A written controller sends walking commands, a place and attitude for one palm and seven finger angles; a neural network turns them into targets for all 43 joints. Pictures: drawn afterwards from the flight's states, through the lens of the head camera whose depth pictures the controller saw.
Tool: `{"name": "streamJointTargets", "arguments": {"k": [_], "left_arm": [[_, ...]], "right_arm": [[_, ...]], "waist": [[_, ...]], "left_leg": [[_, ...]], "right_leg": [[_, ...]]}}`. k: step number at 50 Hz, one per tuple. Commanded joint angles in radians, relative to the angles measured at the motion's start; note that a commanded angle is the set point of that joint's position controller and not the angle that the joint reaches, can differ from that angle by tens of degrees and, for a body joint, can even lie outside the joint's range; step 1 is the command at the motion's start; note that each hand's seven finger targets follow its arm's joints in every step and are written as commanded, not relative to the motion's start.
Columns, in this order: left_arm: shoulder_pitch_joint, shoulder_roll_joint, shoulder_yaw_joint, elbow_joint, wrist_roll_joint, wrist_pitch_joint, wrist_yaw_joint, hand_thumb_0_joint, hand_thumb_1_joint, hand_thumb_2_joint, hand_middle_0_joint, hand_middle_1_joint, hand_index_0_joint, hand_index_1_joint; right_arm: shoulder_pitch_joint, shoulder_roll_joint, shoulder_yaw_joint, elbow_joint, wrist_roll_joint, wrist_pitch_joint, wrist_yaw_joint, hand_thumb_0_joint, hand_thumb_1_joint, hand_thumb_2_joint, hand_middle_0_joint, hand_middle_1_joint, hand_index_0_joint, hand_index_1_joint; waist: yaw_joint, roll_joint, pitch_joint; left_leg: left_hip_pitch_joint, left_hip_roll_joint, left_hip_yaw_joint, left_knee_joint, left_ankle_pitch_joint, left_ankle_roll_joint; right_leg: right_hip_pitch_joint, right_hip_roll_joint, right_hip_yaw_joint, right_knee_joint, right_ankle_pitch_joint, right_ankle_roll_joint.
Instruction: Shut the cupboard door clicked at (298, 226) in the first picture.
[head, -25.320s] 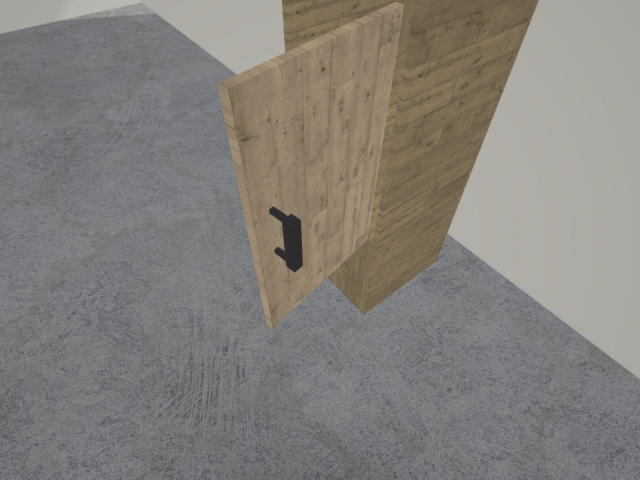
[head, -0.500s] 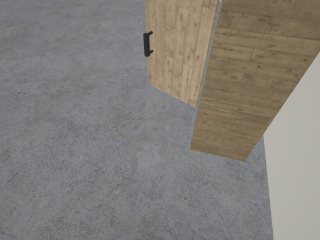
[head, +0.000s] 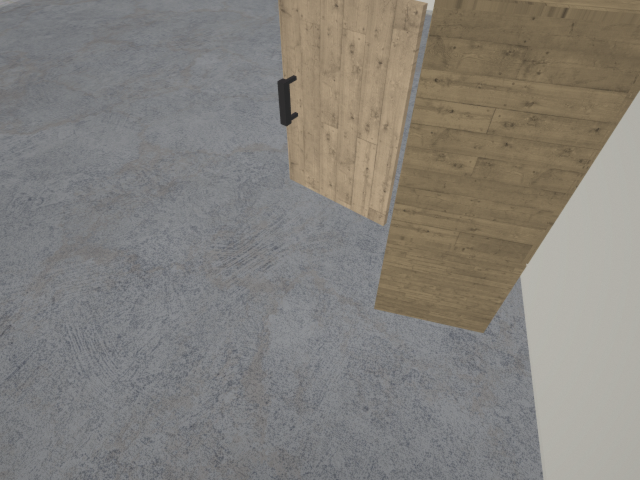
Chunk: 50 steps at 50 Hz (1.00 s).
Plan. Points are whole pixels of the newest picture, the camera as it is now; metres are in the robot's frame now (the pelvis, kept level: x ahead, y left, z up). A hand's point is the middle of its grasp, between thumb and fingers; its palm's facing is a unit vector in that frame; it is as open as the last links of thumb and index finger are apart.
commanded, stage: look to check the result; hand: left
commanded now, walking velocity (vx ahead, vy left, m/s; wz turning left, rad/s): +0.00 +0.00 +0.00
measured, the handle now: (289, 100) +1.03 +0.13 -0.05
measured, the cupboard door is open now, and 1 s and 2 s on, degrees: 67 67 67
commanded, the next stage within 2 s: walk to a spot facing it in 0.50 s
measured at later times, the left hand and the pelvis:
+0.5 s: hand out of the picture +0.06 +0.21 -0.16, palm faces +0.01 -0.95 -0.30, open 7.4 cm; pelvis +0.02 -0.02 +0.00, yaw +0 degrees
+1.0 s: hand out of the picture +0.05 +0.21 -0.20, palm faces +0.18 -0.96 -0.23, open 7.4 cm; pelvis +0.02 +0.00 -0.02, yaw +10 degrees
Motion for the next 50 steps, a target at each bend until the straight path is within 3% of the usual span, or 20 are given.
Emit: {"name": "streamJointTargets", "arguments": {"k": [1, 9, 14, 19, 31, 32, 35, 36, 39, 41, 42, 43, 45, 46, 47, 48, 49, 50], "left_arm": [[0.032, 0.156, 0.031, -0.032, 0.002, -0.010, 0.010, 0.000, 0.900, 0.900, -0.200, -0.300, -0.200, -0.300], [0.005, 0.204, 0.035, -0.027, 0.001, -0.017, 0.007, 0.000, 0.900, 0.900, -0.200, -0.300, -0.200, -0.300], [-0.020, 0.229, 0.035, -0.027, 0.001, -0.018, 0.005, 0.000, 0.900, 0.900, -0.200, -0.300, -0.200, -0.300], [-0.042, 0.256, 0.038, -0.029, 0.000, -0.023, 0.003, 0.000, 0.900, 0.900, -0.200, -0.300, -0.200, -0.300], [-0.095, 0.299, 0.038, -0.035, -0.001, -0.029, 0.000, 0.000, 0.900, 0.900, -0.200, -0.300, -0.200, -0.300], [-0.097, 0.297, 0.039, -0.036, -0.001, -0.026, 0.000, 0.000, 0.900, 0.900, -0.200, -0.300, -0.200, -0.300], [-0.044, 0.215, 0.028, -0.033, -0.003, -0.003, 0.011, 0.000, 0.900, 0.900, -0.200, -0.300, -0.200, -0.300], [-0.031, 0.215, 0.031, -0.038, -0.003, 0.003, 0.013, 0.000, 0.900, 0.900, -0.200, -0.300, -0.200, -0.300], [-0.007, 0.252, 0.055, -0.068, 0.002, 0.012, 0.018, 0.000, 0.900, 0.900, -0.200, -0.300, -0.200, -0.300], [0.014, 0.256, 0.068, -0.094, 0.007, 0.014, 0.020, 0.000, 0.900, 0.900, -0.200, -0.300, -0.200, -0.300], [0.010, 0.255, 0.074, -0.109, 0.015, 0.014, 0.023, 0.000, 0.900, 0.900, -0.200, -0.300, -0.200, -0.300], [-0.010, 0.254, 0.078, -0.127, 0.019, 0.014, 0.025, 0.000, 0.900, 0.900, -0.200, -0.300, -0.200, -0.300], [-0.060, 0.259, 0.086, -0.161, 0.017, 0.015, 0.023, 0.000, 0.900, 0.900, -0.200, -0.300, -0.200, -0.300], [-0.061, 0.248, 0.086, -0.173, 0.010, 0.017, 0.019, 0.000, 0.900, 0.900, -0.200, -0.300, -0.200, -0.300], [-0.041, 0.223, 0.083, -0.185, 0.003, 0.026, 0.015, 0.000, 0.900, 0.900, -0.200, -0.300, -0.200, -0.300], [-0.004, 0.159, 0.075, -0.210, -0.004, 0.034, 0.012, 0.000, 0.900, 0.900, -0.200, -0.300, -0.200, -0.300], [-0.067, 0.168, 0.064, -0.244, 0.007, 0.038, 0.015, 0.000, 0.900, 0.900, -0.200, -0.300, -0.200, -0.300], [-0.087, 0.154, 0.074, -0.257, 0.009, 0.043, 0.018, 0.000, 0.900, 0.900, -0.200, -0.300, -0.200, -0.300]], "right_arm": [[0.019, -0.130, -0.019, -0.033, -0.005, -0.012, -0.012, 0.000, -0.900, -0.900, 0.200, 0.300, 0.200, 0.300], [-0.012, -0.178, -0.023, -0.032, -0.002, -0.014, -0.011, 0.000, -0.900, -0.900, 0.200, 0.300, 0.200, 0.300], [-0.033, -0.202, -0.025, -0.031, -0.002, -0.010, -0.009, 0.000, -0.900, -0.900, 0.200, 0.300, 0.200, 0.300], [-0.060, -0.232, -0.027, -0.034, -0.002, -0.014, -0.008, 0.000, -0.900, -0.900, 0.200, 0.300, 0.200, 0.300], [-0.115, -0.279, -0.025, -0.041, -0.005, -0.016, -0.006, 0.000, -0.900, -0.900, 0.200, 0.300, 0.200, 0.300], [-0.116, -0.273, -0.023, -0.044, -0.004, -0.015, -0.004, 0.000, -0.900, -0.900, 0.200, 0.300, 0.200, 0.300], [-0.076, -0.168, -0.002, -0.046, -0.005, 0.006, 0.000, 0.000, -0.900, -0.900, 0.200, 0.300, 0.200, 0.300], [-0.074, -0.164, -0.004, -0.052, -0.006, 0.012, 0.000, 0.000, -0.900, -0.900, 0.200, 0.300, 0.200, 0.300], [-0.065, -0.164, -0.017, -0.085, -0.004, 0.025, 0.004, 0.000, -0.900, -0.900, 0.200, 0.300, 0.200, 0.300], [-0.081, -0.150, -0.031, -0.117, -0.007, 0.035, 0.005, 0.000, -0.900, -0.900, 0.200, 0.300, 0.200, 0.300], [-0.078, -0.145, -0.036, -0.130, -0.005, 0.040, 0.005, 0.000, -0.900, -0.900, 0.200, 0.300, 0.200, 0.300], [-0.072, -0.134, -0.040, -0.142, -0.001, 0.042, 0.007, 0.000, -0.900, -0.900, 0.200, 0.300, 0.200, 0.300], [-0.029, -0.116, -0.043, -0.152, 0.002, 0.041, 0.017, 0.000, -0.900, -0.900, 0.200, 0.300, 0.200, 0.300], [0.009, -0.115, -0.042, -0.149, -0.003, 0.038, 0.020, 0.000, -0.900, -0.900, 0.200, 0.300, 0.200, 0.300], [0.051, -0.149, -0.049, -0.144, -0.012, 0.032, 0.022, 0.000, -0.900, -0.900, 0.200, 0.300, 0.200, 0.300], [0.086, -0.241, -0.068, -0.153, -0.024, 0.026, 0.016, 0.000, -0.900, -0.900, 0.200, 0.300, 0.200, 0.300], [0.137, -0.277, -0.081, -0.142, -0.026, 0.030, 0.008, 0.000, -0.900, -0.900, 0.200, 0.300, 0.200, 0.300], [0.131, -0.269, -0.082, -0.148, -0.028, 0.025, 0.001, 0.000, -0.900, -0.900, 0.200, 0.300, 0.200, 0.300]], "waist": [[0.006, 0.005, 0.024], [0.007, -0.001, -0.004], [0.004, -0.009, 0.018], [0.004, -0.012, -0.016], [0.003, -0.009, -0.028], [0.004, 0.003, -0.028], [0.009, -0.013, -0.024], [0.014, -0.016, -0.014], [0.024, -0.098, -0.025], [0.039, -0.179, 0.006], [0.039, -0.186, 0.013], [0.027, -0.176, 0.030], [-0.009, -0.134, 0.037], [-0.024, -0.099, 0.012], [-0.037, 0.057, 0.000], [-0.036, 0.327, -0.017], [-0.074, 0.254, -0.022], [-0.059, 0.218, -0.033]], "left_leg": [[0.030, 0.094, -0.111, -0.091, 0.024, 0.008], [0.066, 0.100, -0.109, -0.089, 0.068, 0.008], [0.067, 0.100, -0.109, -0.101, 0.037, 0.005], [0.087, 0.105, -0.113, -0.101, 0.070, 0.005], [0.112, 0.113, -0.113, -0.113, 0.118, -0.002], [0.100, 0.110, -0.115, -0.107, 0.129, -0.004], [0.050, 0.097, -0.110, -0.054, 0.174, -0.020], [0.028, 0.087, -0.110, -0.028, 0.175, -0.022], [-0.062, 0.038, -0.082, 0.128, 0.115, -0.033], [-0.169, 0.009, -0.062, 0.346, -0.223, -0.039], [-0.210, 0.017, -0.073, 0.436, -0.324, -0.037], [-0.214, 0.031, -0.082, 0.455, -0.359, -0.039], [-0.151, 0.053, -0.075, 0.289, -0.263, -0.043], [-0.063, 0.037, -0.050, 0.175, -0.101, -0.041], [0.031, 0.079, -0.139, 0.052, 0.155, -0.008], [0.078, 0.288, -0.460, -0.044, 0.451, 0.111], [0.026, 0.351, -0.555, -0.096, 0.338, 0.192], [0.000, 0.321, -0.571, -0.120, 0.182, 0.190]], "right_leg": [[-0.046, -0.093, 0.099, -0.104, 0.038, -0.031], [-0.011, -0.100, 0.100, -0.121, 0.089, -0.038], [-0.020, -0.102, 0.106, -0.142, 0.052, -0.040], [0.010, -0.107, 0.109, -0.143, 0.103, -0.043], [0.046, -0.116, 0.112, -0.151, 0.201, -0.041], [0.056, -0.122, 0.099, -0.141, 0.202, -0.039], [0.064, -0.143, 0.059, -0.079, 0.234, -0.022], [0.062, -0.151, 0.058, -0.064, 0.242, -0.025], [0.092, -0.234, 0.083, -0.053, 0.301, -0.083], [0.107, -0.327, 0.116, -0.061, 0.437, -0.166], [0.105, -0.371, 0.115, -0.053, 0.475, -0.200], [0.085, -0.383, 0.093, -0.034, 0.498, -0.209], [0.051, -0.359, 0.008, 0.057, 0.491, -0.154], [0.006, -0.321, -0.034, 0.124, 0.418, -0.107], [-0.101, -0.242, -0.091, 0.257, 0.224, -0.032], [-0.256, -0.093, -0.123, 0.450, -0.255, 0.055], [-0.259, -0.051, -0.008, 0.608, -0.454, 0.040], [-0.303, -0.046, 0.049, 0.682, -0.410, 0.032]]}}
